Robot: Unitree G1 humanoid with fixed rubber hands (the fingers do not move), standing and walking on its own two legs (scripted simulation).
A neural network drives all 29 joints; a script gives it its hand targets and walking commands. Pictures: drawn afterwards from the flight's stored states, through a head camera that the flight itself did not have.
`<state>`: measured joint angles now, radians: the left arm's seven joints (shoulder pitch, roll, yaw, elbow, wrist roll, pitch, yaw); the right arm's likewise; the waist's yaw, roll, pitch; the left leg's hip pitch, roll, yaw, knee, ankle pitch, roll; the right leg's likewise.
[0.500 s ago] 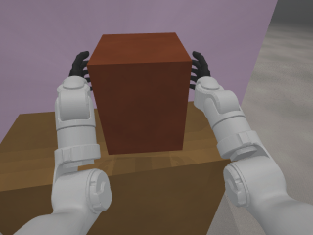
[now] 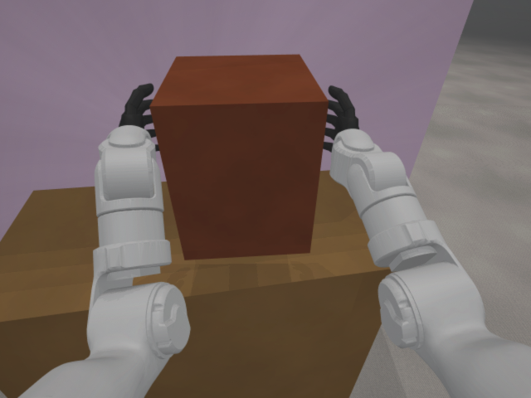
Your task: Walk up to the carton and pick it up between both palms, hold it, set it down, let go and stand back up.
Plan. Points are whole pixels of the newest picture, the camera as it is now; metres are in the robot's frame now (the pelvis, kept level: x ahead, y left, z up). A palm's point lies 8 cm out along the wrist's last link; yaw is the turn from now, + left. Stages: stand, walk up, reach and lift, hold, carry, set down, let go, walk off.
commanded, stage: hold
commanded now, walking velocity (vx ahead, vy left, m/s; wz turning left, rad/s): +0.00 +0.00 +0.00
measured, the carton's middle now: (243, 155) +0.42 +0.01 +0.23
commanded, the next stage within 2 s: none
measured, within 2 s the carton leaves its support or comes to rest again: neither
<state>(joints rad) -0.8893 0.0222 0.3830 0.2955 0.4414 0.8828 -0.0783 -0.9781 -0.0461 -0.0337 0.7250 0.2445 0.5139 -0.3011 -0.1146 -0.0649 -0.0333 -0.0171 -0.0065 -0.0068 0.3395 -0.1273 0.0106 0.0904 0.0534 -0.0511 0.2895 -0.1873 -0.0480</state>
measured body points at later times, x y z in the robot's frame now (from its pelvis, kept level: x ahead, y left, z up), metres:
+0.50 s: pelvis +0.00 +0.00 +0.00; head -0.09 +0.03 +0.44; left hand +0.38 +0.16 +0.28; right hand +0.37 -0.13 +0.28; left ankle +0.05 +0.11 -0.75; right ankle +0.00 -0.08 -0.75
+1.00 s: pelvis +0.00 +0.00 +0.00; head -0.09 +0.03 +0.44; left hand +0.38 +0.16 +0.28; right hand +0.37 -0.13 +0.28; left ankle +0.05 +0.11 -0.75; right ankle +0.00 -0.08 -0.75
